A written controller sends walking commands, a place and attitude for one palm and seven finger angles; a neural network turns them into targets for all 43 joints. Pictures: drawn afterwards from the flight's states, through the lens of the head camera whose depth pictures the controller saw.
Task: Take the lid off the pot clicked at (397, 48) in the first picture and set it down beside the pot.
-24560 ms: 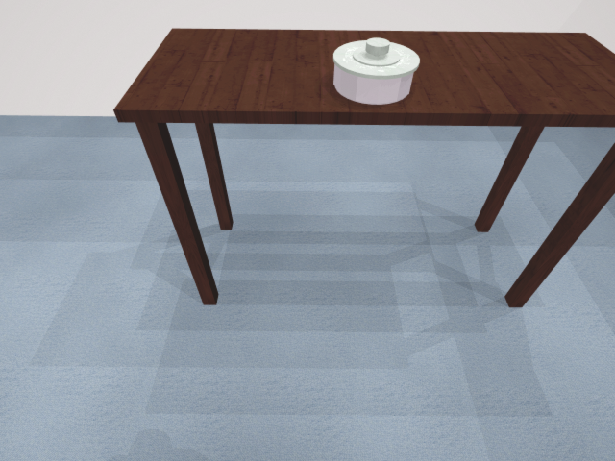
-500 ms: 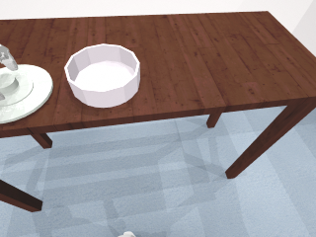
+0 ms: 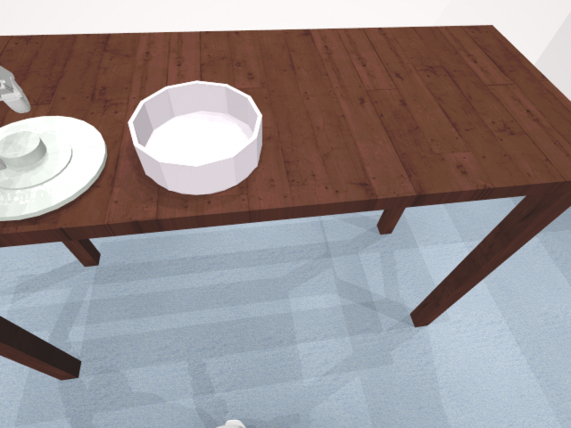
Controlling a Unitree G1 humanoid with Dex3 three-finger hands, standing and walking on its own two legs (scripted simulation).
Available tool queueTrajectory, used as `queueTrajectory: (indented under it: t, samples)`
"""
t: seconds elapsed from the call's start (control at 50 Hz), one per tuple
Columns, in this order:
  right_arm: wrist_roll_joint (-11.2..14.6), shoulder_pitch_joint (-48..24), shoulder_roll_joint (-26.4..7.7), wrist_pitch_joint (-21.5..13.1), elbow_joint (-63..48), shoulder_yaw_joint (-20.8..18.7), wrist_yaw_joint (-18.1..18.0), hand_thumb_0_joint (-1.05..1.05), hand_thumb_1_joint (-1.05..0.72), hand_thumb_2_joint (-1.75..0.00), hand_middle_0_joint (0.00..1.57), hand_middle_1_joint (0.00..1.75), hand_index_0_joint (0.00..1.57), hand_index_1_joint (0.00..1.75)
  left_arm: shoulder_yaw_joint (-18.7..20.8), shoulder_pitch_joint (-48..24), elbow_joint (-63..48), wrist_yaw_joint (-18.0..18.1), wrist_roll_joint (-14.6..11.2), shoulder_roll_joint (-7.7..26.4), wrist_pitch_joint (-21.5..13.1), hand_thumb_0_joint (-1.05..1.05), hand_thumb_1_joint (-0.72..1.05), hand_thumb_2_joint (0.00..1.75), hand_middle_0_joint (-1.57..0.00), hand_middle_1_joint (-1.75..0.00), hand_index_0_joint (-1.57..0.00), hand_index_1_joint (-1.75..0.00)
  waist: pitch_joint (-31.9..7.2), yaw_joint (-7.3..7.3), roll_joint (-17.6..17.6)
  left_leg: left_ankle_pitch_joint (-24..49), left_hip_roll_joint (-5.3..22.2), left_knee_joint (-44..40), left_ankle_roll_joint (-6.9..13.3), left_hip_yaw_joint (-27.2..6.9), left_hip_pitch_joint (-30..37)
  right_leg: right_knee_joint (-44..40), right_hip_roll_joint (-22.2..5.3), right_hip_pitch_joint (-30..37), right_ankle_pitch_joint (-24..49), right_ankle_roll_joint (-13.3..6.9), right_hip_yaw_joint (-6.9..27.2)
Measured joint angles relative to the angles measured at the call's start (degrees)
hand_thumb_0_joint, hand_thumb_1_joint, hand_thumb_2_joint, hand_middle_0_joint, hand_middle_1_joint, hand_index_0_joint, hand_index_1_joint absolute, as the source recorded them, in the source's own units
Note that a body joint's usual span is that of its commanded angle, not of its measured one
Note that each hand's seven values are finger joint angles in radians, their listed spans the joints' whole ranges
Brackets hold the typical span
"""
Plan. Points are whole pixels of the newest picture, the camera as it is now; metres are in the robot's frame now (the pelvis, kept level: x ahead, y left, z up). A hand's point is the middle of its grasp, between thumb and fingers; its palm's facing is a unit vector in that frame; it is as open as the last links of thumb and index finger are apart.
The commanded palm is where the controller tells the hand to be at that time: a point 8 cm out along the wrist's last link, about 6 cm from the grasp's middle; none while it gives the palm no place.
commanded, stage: raise the empty hand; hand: left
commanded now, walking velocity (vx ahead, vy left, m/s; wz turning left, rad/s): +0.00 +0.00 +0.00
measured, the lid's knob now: (22, 149) +0.46 +0.36 +0.12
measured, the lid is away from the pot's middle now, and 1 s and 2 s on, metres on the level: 0.24 0.24 0.24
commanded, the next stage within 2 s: draw the hand back to the body in 1.06 s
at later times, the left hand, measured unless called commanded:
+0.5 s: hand out of the picture +0.44 +0.37 +0.23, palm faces -0.24 -0.12 -0.96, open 11.0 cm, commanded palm +0.44 +0.36 +0.29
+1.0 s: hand out of the picture +0.44 +0.37 +0.29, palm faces -0.17 -0.11 -0.98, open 11.0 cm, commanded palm +0.44 +0.36 +0.34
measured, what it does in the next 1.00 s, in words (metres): stands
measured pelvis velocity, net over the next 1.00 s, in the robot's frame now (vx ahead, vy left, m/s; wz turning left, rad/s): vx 0.01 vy -0.01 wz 0.01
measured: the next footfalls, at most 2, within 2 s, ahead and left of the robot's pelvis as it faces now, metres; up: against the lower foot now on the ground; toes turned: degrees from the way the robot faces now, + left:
none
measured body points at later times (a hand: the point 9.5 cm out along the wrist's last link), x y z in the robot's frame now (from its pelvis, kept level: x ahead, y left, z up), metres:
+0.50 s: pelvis +0.00 +0.00 +0.01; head +0.05 +0.01 +0.45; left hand +0.44 +0.37 +0.28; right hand +0.07 -0.28 -0.11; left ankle +0.05 +0.07 -0.72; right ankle -0.03 -0.16 -0.72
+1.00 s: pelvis +0.01 -0.01 +0.01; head +0.06 -0.01 +0.46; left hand +0.44 +0.37 +0.34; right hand +0.08 -0.29 -0.11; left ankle +0.05 +0.07 -0.72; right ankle -0.03 -0.16 -0.72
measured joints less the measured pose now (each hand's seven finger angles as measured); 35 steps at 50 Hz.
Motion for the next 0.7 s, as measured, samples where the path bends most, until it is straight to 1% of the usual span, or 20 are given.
queueTrajectory:
  t: [0.12, 0.24, 0.32, 0.38, 0.46, 0.5, 0.64, 0.7]
  samples:
    - [0.24, -0.27, -0.01, 0.10, -0.21, 0.24, 0.46, 0.01, -0.90, -0.90, 0.20, 0.30, 0.20, 0.30, -2.33, -2.78, 1.60, -0.77, 0.48, 0.08, 2.02, 0.00, -0.13, 0.91, -0.51, -0.59, -0.50, -0.59, 0.23, -0.09, 0.15, 0.19, -0.21, -0.67, 0.09, 0.16, 0.84, -0.45, -0.20, 0.71, 0.08, -0.07, 0.15]
    - [0.27, -0.35, 0.25, 0.31, -0.47, 0.56, 0.65, 0.01, -0.90, -0.90, 0.20, 0.30, 0.20, 0.30, -0.43, -3.32, 1.26, -1.53, 0.49, 0.71, 1.99, 0.00, -0.13, 0.91, -0.51, -0.59, -0.50, -0.59, 0.19, -0.46, 0.26, 0.41, -0.28, -1.47, 0.13, 0.35, 1.65, -1.27, -0.31, 1.45, 0.42, 0.43, 0.36]
    - [0.28, 0.02, 0.37, 0.37, -0.52, 0.40, 1.02, 0.01, -0.90, -0.90, 0.20, 0.30, 0.20, 0.30, -1.55, -4.57, 0.89, -1.73, 0.92, 0.98, 2.88, 0.00, -0.13, 0.91, -0.51, -0.59, -0.50, -0.59, 0.04, -0.30, 0.29, 0.61, -0.37, -2.07, 0.04, 0.26, 2.18, -1.79, -0.34, 1.98, 0.50, -0.08, 0.27]
    - [0.35, -0.16, 0.22, 0.62, -0.59, 0.51, 1.27, 0.01, -0.90, -0.90, 0.20, 0.30, 0.20, 0.30, -1.07, -4.95, 0.85, -1.86, 0.80, 1.42, 3.19, 0.00, -0.13, 0.91, -0.51, -0.59, -0.50, -0.59, 0.33, -0.27, 0.42, 0.76, -0.39, -2.46, 0.05, 0.32, 2.68, -2.17, -0.36, 2.44, 0.69, 0.07, 0.34]
    - [0.40, -0.25, 0.08, 0.78, -0.56, 0.44, 1.54, 0.01, -0.90, -0.90, 0.20, 0.30, 0.20, 0.30, -2.09, -5.85, 0.77, -2.44, 0.86, 1.46, 4.37, 0.00, -0.13, 0.91, -0.51, -0.59, -0.50, -0.59, 0.66, -0.04, 0.52, 1.07, -0.51, -3.07, 0.01, 0.21, 3.22, -2.63, -0.45, 2.97, 0.88, 0.14, 0.23]
    - [0.38, -0.32, 0.03, 0.79, -0.55, 0.52, 1.58, 0.01, -0.90, -0.90, 0.20, 0.30, 0.20, 0.30, -1.57, -5.85, 0.20, -2.59, 1.03, 1.56, 4.40, 0.00, -0.13, 0.91, -0.51, -0.59, -0.50, -0.59, 0.61, 0.00, 0.50, 1.25, -0.54, -3.42, -0.03, 0.18, 3.47, -2.89, -0.47, 3.17, 1.01, 0.17, 0.21]
    - [0.46, -0.61, -0.02, 0.31, -0.18, 0.57, 1.60, 0.01, -0.90, -0.90, 0.20, 0.30, 0.20, 0.30, -3.58, -8.85, 1.03, -3.12, 1.22, 1.64, 5.81, 0.00, -0.14, 0.91, -0.51, -0.59, -0.50, -0.59, 0.57, 0.13, 0.33, 1.64, -0.59, -4.34, -0.29, -0.15, 4.42, -3.71, -0.46, 4.17, 1.24, 0.09, -0.10]
    - [0.46, -0.91, -0.19, 0.15, -0.15, 0.77, 1.62, 0.01, -0.90, -0.90, 0.20, 0.30, 0.20, 0.30, -3.47, -9.55, 1.20, -3.22, 1.52, 1.90, 6.07, 0.00, -0.14, 0.91, -0.51, -0.59, -0.50, -0.59, 0.67, 0.07, 0.37, 1.80, -0.57, -4.72, -0.38, -0.13, 4.82, -3.95, -0.44, 4.48, 1.36, 0.15, -0.05]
